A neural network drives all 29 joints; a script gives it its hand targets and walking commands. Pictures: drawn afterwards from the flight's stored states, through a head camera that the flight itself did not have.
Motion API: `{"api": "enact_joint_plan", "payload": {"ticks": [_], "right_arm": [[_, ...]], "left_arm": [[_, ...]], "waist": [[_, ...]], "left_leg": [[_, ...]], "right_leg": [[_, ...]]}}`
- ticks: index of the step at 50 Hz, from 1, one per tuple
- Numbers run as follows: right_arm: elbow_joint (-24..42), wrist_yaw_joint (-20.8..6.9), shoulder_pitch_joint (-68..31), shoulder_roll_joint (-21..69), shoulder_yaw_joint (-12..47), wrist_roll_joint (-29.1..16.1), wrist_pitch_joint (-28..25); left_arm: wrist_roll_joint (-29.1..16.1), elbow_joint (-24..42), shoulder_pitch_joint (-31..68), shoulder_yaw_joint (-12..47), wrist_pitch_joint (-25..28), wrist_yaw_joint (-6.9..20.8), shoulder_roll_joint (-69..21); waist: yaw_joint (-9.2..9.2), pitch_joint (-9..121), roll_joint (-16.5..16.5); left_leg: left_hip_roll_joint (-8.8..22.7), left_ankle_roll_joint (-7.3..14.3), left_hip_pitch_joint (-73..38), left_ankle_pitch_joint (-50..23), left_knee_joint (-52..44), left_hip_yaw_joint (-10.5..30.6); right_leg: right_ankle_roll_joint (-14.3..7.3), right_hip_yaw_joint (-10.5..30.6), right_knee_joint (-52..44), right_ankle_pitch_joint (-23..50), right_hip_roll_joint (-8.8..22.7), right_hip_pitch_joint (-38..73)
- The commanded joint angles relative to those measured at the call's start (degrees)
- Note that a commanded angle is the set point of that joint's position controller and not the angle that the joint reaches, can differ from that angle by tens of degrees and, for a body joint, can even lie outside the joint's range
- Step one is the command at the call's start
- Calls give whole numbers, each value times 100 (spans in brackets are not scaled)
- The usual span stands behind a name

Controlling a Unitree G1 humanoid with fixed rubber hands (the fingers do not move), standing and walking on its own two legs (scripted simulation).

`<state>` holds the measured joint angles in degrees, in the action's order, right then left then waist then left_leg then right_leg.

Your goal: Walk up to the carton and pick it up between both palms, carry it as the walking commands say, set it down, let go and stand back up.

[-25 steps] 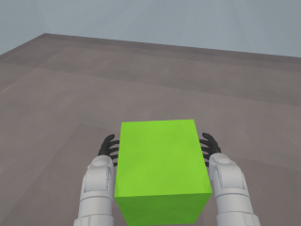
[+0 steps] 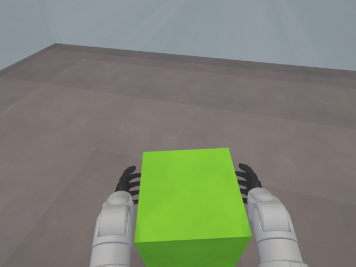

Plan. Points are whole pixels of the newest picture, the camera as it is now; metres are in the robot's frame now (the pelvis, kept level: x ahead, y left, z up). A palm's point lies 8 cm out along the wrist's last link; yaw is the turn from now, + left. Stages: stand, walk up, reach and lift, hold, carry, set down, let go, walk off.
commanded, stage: hold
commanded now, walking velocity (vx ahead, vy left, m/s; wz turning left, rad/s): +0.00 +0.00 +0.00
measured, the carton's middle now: (188, 214) +0.28 +0.00 -0.03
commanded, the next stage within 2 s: carry in 0.76 s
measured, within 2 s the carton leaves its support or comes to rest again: neither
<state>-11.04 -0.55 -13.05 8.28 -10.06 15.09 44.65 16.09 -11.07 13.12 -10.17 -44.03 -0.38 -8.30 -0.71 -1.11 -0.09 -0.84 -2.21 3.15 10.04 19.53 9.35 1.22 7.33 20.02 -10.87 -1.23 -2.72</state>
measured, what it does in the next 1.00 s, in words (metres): stands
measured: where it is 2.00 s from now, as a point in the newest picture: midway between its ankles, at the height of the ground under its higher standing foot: outside the picture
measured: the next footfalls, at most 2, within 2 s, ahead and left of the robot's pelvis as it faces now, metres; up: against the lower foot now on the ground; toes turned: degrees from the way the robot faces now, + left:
right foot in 1.34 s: -0.13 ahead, -0.09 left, +0.00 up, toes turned -8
left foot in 1.72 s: -0.36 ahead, +0.14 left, +0.00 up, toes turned +3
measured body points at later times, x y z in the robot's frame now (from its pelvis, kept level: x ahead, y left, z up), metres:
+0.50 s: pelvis -0.01 +0.01 +0.00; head -0.05 +0.01 +0.45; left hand +0.29 +0.15 +0.04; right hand +0.29 -0.15 +0.04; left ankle +0.02 +0.15 -0.75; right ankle +0.01 -0.14 -0.75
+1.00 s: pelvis -0.04 +0.00 -0.03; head -0.05 +0.00 +0.42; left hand +0.27 +0.15 +0.04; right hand +0.26 -0.15 +0.04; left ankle +0.02 +0.14 -0.75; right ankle +0.01 -0.13 -0.75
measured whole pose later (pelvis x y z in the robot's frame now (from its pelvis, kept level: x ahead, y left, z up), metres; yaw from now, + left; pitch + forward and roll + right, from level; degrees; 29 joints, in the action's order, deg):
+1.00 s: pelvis -0.04 +0.00 -0.03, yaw -1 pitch +2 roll +0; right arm 6.6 2.9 -13.0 8.1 -8.7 8.9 54.9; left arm 8.3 5.5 13.9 -8.5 -54.0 -4.5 -8.4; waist 0.5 3.3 0.4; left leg -0.7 -2.2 25.7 14.9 38.8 5.5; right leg 1.4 5.2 38.4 -14.9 -1.8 -25.4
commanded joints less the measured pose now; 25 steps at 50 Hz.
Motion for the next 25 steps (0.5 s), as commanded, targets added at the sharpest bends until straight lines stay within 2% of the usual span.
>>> {"api": "enact_joint_plan", "payload": {"ticks": [1,13,25], "right_arm": [[470,-1326,-2901,5188,3084,-1546,-285],[224,-1372,-3171,5239,2968,-1504,-297],[271,-1422,-3137,5152,2997,-1513,-311]], "left_arm": [[-1543,370,2684,3105,223,1435,-5261],[-1559,153,3047,3036,225,1495,-5342],[-1547,143,2961,3053,229,1452,-5471]], "waist": [[21,1380,-59],[11,1277,-5],[-2,1408,58]], "left_leg": [[-604,85,-273,-811,-187,-581],[-572,94,-89,-263,-176,-601],[-533,71,-170,-533,-180,-562]], "right_leg": [[39,-450,-272,902,-472,193],[-17,-473,-257,247,-461,-3],[-53,-498,-229,472,-496,42]]}}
